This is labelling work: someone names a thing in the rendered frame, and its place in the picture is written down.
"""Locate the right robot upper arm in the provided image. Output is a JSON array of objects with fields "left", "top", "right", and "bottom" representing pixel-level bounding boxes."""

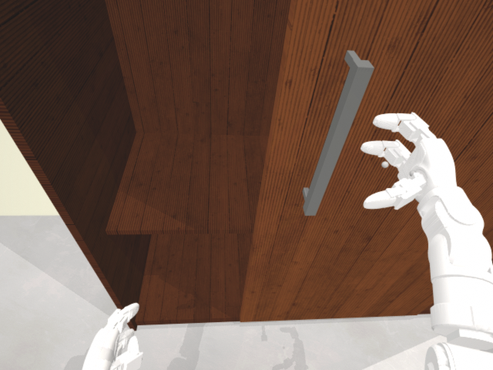
[{"left": 424, "top": 342, "right": 493, "bottom": 370}]

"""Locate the robot right hand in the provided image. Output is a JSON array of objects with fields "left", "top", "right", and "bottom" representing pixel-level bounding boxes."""
[{"left": 361, "top": 113, "right": 457, "bottom": 210}]

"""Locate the robot right forearm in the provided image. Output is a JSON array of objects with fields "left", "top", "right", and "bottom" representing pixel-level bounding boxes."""
[{"left": 417, "top": 186, "right": 493, "bottom": 353}]

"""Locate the handle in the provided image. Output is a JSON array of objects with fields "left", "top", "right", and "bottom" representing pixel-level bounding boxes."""
[{"left": 302, "top": 50, "right": 374, "bottom": 216}]

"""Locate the robot left hand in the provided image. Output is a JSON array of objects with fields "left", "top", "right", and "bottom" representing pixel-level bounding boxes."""
[{"left": 82, "top": 303, "right": 143, "bottom": 370}]

